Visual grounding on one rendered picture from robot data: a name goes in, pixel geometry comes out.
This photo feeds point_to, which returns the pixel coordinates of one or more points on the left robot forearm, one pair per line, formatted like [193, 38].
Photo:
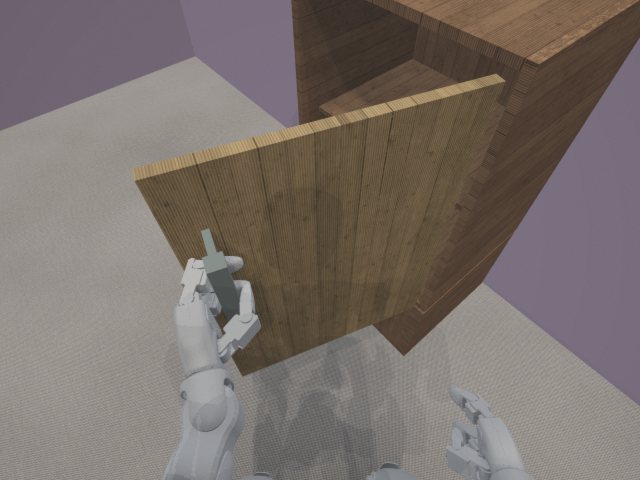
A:
[212, 419]

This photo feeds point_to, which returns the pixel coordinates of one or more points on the right robot shin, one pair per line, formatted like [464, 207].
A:
[389, 465]

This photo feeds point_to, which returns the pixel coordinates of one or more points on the handle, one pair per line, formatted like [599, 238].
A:
[220, 277]

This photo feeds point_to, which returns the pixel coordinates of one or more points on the right robot hand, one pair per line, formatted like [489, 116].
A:
[488, 449]

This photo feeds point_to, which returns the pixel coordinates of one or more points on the cupboard door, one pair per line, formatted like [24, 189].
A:
[337, 220]

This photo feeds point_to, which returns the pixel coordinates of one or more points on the left robot hand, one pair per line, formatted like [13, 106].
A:
[196, 328]

